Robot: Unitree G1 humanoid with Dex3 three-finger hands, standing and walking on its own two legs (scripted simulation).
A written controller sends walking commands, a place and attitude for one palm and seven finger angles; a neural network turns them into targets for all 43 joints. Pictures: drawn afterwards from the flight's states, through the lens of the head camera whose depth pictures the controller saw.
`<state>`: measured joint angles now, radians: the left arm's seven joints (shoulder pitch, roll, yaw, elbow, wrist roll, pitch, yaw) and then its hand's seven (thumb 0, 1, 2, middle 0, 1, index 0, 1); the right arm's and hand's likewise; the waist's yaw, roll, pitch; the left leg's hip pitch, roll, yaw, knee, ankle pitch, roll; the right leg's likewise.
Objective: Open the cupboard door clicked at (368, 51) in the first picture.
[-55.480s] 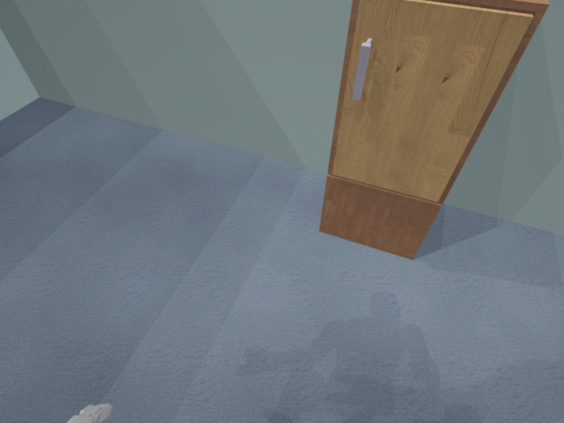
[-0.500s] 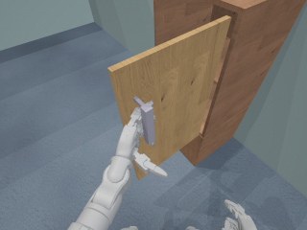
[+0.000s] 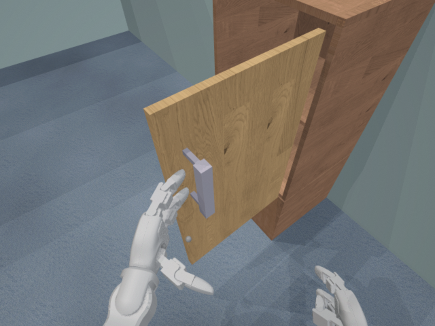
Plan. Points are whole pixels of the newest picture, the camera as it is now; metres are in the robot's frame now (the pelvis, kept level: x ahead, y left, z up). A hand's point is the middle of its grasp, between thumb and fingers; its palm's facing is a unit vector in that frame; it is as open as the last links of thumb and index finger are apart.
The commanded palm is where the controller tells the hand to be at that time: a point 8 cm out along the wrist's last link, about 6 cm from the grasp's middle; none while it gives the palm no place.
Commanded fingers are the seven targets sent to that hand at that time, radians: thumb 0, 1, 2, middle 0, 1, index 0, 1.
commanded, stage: slide the hand sideways off the handle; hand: left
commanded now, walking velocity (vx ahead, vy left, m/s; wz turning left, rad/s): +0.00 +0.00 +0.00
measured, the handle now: (198, 184) +0.35 +0.06 +0.08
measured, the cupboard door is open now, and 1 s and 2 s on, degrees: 93 93 93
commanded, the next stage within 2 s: draw the hand back to the body in 0.46 s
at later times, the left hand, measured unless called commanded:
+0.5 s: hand (153, 267) +0.20 +0.11 +0.07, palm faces -0.09 -1.00 -0.04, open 16.3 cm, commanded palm +0.19 +0.17 +0.07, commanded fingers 0.00 -0.50 0.30 -0.15 -0.30 -0.15 -0.30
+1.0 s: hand (111, 261) +0.19 +0.16 +0.11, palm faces -0.07 -0.99 -0.07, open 16.3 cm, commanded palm +0.17 +0.22 +0.13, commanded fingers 0.00 -0.40 0.34 -0.15 -0.30 -0.15 -0.30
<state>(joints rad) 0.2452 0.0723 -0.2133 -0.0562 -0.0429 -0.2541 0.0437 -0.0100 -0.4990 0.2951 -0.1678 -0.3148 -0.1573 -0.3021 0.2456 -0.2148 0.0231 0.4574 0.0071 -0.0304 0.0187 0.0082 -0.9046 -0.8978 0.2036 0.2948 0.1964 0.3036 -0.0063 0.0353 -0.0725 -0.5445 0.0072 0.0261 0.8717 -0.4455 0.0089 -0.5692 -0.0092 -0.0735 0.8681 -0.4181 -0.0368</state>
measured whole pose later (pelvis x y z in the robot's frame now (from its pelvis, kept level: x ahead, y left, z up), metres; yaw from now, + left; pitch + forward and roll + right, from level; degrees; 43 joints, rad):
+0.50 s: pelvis +0.00 -0.01 -0.01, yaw +1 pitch +9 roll +0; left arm 0.50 0.17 -0.05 -0.24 -0.16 -0.30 -0.15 -0.01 -0.50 0.30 -0.15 -0.31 -0.15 -0.30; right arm 0.28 -0.24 0.01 0.44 0.02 -0.09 -0.02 0.01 -0.90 -0.90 0.20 0.29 0.20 0.30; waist -0.01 0.04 -0.10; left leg -0.62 0.01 -0.01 0.95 -0.49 -0.01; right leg -0.63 -0.01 -0.10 0.94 -0.46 -0.05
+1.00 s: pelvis +0.00 +0.01 +0.00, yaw +1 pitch +5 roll -2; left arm 0.52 0.23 0.05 -0.37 -0.23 -0.15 -0.19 -0.01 -0.50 0.30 -0.15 -0.30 -0.15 -0.30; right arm 0.29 -0.24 0.05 0.45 0.05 -0.14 -0.04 0.01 -0.90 -0.90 0.21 0.30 0.20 0.30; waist 0.00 0.06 -0.10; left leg -0.50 0.01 0.00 0.88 -0.46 0.02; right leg -0.50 -0.01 -0.09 0.83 -0.41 -0.02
